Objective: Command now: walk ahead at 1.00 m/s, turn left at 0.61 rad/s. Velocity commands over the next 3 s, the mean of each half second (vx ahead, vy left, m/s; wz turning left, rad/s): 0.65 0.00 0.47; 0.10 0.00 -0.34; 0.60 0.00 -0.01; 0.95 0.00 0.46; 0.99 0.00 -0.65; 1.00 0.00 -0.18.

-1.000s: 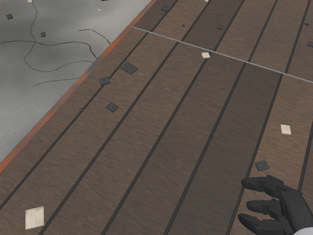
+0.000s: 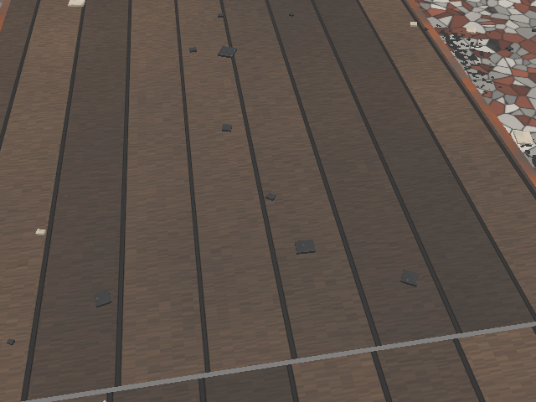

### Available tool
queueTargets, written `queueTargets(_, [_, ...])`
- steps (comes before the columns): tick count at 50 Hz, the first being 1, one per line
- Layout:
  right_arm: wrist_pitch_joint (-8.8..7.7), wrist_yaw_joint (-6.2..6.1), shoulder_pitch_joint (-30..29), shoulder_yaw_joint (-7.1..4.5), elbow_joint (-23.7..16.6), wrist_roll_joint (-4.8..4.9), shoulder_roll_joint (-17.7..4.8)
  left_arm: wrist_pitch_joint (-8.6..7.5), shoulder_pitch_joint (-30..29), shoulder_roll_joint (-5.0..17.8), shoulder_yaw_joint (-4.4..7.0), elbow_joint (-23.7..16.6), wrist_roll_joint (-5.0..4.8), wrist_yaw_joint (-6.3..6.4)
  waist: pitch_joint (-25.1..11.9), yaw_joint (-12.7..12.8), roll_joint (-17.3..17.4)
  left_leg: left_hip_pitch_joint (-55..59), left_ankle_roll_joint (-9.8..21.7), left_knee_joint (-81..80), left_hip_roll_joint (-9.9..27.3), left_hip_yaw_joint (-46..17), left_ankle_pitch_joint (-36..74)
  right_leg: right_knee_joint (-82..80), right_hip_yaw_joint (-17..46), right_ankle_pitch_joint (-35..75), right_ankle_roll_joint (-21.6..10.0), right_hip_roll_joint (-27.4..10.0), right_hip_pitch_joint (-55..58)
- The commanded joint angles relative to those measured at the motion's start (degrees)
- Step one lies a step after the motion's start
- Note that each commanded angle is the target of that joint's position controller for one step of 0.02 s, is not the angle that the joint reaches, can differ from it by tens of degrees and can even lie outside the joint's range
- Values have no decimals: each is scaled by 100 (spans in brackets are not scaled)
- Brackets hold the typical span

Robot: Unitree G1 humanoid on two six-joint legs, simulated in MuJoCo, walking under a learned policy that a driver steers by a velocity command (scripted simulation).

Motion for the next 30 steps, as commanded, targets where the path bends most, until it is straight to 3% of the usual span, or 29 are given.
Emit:
queueTargets(1, [-175, -19, 144, -132, -226, 59, -641, 77, -227, 406, -17, -689, 91, -49, 288, 340, 296, 165, 1153, -1777, 1371, -2534, -791, -800, 151, -181, 283, -485, -1260])
queueTargets(4, [-219, -13, 82, -218, -323, 69, -757, 51, -1275, 334, -147, -1117, -76, -139, 627, 138, 324, -674, 1009, -2203, 1012, -2094, -173, -2554, -175, 1117, 512, -428, -675])
queueTargets(7, [-255, 40, 297, -308, -287, 176, -894, 32, -1633, 274, -174, -1228, -190, -147, 383, -135, 384, -500, 701, -2133, 995, -2018, 1179, -3509, -293, 2376, 472, -200, 241])
queueTargets(10, [-187, -41, 839, -291, -1, 180, -788, -55, -1585, 320, -130, -1183, -89, -26, 147, -339, 297, 926, 287, -1089, 966, -1733, 3766, -4269, -444, 2346, 239, 147, 318])
queueTargets(11, [-178, -88, 961, -288, 81, 156, -822, -103, -1265, 420, -73, -1093, -48, 42, -151, -240, 404, 1290, 94, -469, 933, -1708, 4741, -4419, -499, 2181, 136, 377, 699])
queueTargets(12, [-181, -123, 857, -303, 98, 155, -929, -165, -624, 519, -13, -924, -43, 103, -492, 122, 549, 1365, -100, 419, 862, -1630, 5082, -4655, -472, 2462, 28, 360, 1389])
queueTargets(13, [-206, -138, 577, -308, 3, 189, -921, -246, 271, 737, 77, -690, -11, 169, -903, 602, 642, 892, -254, 1562, 697, -1589, 4422, -4638, -129, 3032, -121, -165, 2441])
queueTargets(14, [-156, -186, 343, -6, -301, 66, 69, -306, 1187, 1155, 277, -619, -369, 222, -2198, 983, -189, -398, -495, 3527, 453, -1422, 500, -3716, 1191, 5331, -390, -1589, 4556])
queueTargets(15, [-191, -144, 1436, 200, -310, 224, 422, -306, 1326, 1321, 316, -456, -314, 80, -3354, 560, -1992, -1864, -730, 5539, -155, -1279, -2636, -3799, 3522, 6145, -1688, -3120, 6080])
queueTargets(16, [-108, -173, 1285, 60, -221, 280, -317, -227, 1017, 1012, 360, -604, -331, 62, -3264, 701, -977, -2172, -826, 5929, 343, -1360, -2193, -4123, 3540, 4789, -1682, -2829, 5568])
queueTargets(17, [-57, -208, 338, -38, -460, 333, -644, -181, 568, 589, 279, -656, -311, 89, -2232, 782, -501, -2427, -890, 5608, 602, -1019, -1914, -4272, 2421, 4963, -1458, -2407, 4742])
queueTargets(18, [-40, -235, -184, -36, -595, 261, -624, -176, 263, 451, 223, -548, -328, 57, -1452, 654, 82, -2471, -933, 5294, 763, -740, -1750, -4484, 1826, 5264, -1300, -2049, 3782])
queueTargets(19, [-21, -246, -428, -52, -689, 189, -555, -181, 190, 383, 197, -441, -368, 32, -949, 524, 106, -2516, -943, 5021, 852, -676, -1665, -4731, 1530, 5265, -1290, -1840, 3111])
queueTargets(20, [16, -219, -436, -27, -770, 178, -353, -180, 171, 422, 216, -320, -331, 19, -684, 332, -90, -2214, -899, 4780, 937, -635, -1628, -5017, 1274, 5283, -1231, -1699, 2513])
queueTargets(22, [86, -206, -313, 59, -824, 212, 1, -180, -190, 340, 222, -196, -358, -4, -511, -16, -253, -1729, -871, 3716, 1062, -543, -1468, -5366, 753, 5063, -1173, -1508, 1708])
queueTargets(24, [70, -177, -553, 136, -907, 151, 123, -135, -458, 557, 305, -107, -380, 26, -557, -69, -322, -1112, -863, 2427, 1010, -265, -533, -5503, 138, 5250, -1100, -1252, 1150])
queueTargets(26, [29, -89, -783, 163, -911, 111, 88, -79, -366, 714, 370, 22, -434, 68, -794, 32, -465, -487, -821, 1538, 907, -151, 625, -5533, -159, 4853, -1011, -1095, 1087])
queueTargets(30, [31, -14, -1349, 73, -1072, 42, -275, -40, -212, 843, 400, 277, -531, 81, -649, 65, -323, -157, -548, 589, 880, -269, 1283, -5159, -59, 3664, -743, -1217, 1263])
